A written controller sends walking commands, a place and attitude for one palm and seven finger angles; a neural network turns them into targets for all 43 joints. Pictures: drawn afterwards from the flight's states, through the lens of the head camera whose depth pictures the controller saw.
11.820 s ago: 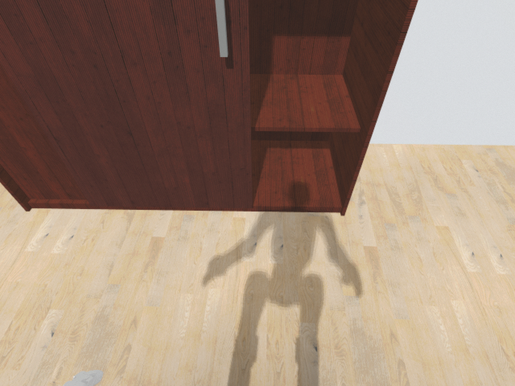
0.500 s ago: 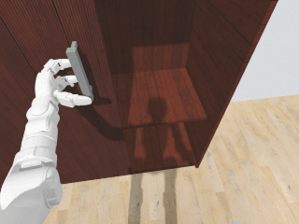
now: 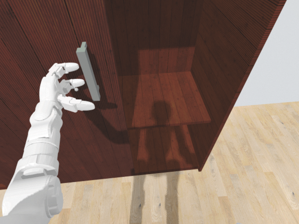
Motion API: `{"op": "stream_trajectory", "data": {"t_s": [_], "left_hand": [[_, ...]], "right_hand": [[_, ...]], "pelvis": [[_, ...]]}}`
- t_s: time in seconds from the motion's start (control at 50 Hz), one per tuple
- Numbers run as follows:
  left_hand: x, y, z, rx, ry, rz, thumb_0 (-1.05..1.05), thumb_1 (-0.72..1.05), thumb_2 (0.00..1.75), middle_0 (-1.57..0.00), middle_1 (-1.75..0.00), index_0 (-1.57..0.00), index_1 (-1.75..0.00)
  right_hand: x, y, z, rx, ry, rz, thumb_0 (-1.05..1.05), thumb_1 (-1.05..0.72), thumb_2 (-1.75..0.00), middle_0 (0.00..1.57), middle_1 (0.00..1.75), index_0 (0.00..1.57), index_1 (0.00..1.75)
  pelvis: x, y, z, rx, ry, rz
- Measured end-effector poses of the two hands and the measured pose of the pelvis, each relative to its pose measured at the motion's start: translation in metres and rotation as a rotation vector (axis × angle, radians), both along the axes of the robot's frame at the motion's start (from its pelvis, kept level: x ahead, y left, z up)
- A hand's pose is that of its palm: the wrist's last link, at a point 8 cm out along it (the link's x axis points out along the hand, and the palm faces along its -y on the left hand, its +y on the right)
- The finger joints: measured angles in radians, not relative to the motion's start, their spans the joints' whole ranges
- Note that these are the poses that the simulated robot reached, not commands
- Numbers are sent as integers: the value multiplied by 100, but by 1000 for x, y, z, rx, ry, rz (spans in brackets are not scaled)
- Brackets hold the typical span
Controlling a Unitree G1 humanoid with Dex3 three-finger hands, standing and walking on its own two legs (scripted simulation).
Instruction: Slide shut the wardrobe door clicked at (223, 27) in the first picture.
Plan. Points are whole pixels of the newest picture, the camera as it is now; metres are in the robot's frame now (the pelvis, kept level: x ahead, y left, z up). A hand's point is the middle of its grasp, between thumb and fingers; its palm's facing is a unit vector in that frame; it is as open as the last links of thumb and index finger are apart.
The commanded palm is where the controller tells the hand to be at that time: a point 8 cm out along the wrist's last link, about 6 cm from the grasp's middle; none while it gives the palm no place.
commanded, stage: slide the fingers in behind the handle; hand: left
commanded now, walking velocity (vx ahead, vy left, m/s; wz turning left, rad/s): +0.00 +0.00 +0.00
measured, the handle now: (90, 73) +0.50 +0.18 +0.15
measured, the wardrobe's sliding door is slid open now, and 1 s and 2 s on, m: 0.44 0.44 0.44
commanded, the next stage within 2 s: grip the handle and tug to test in 1.34 s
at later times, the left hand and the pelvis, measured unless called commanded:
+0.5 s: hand (89, 85) +0.45 +0.17 +0.15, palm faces +0.13 -0.99 +0.01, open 14.0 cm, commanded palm +0.41 +0.22 +0.15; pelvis +0.00 +0.01 +0.00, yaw -1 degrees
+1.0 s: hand (91, 86) +0.44 +0.16 +0.15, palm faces +0.14 -0.99 +0.02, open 14.2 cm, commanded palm +0.41 +0.22 +0.15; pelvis +0.00 +0.00 +0.00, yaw -1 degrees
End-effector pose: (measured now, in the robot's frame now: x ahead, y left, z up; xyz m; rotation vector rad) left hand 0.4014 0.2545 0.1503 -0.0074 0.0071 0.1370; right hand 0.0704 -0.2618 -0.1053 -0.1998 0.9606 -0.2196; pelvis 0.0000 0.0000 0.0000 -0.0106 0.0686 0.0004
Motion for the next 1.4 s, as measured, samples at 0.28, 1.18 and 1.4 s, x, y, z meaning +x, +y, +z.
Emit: {"op": "stream_trajectory", "data": {"t_s": [0.28, 1.18, 1.4], "left_hand": [[14, -16, 4, -1, 0, -5, -1, -50, 30, -30, -120, -30, -120], [9, -39, 2, -13, -9, -6, -1, -50, 30, -26, -115, -26, -116], [8, -40, 2, -5, -6, 7, -1, -50, 30, -25, -114, -24, -117]], "right_hand": [[8, 17, 0, 36, -39, 20, 1, -91, -89, 20, 30, 20, 30], [19, 6, 4, 35, -59, -3, 1, -91, -89, 20, 30, 20, 30], [19, 10, 1, 45, -39, -2, 1, -91, -89, 20, 30, 20, 30]], "pelvis": [[-1, 5, 0, 2, 9, -8], [6, -2, 2, 7, -6, -26], [10, 1, 2, 7, -6, -23]]}}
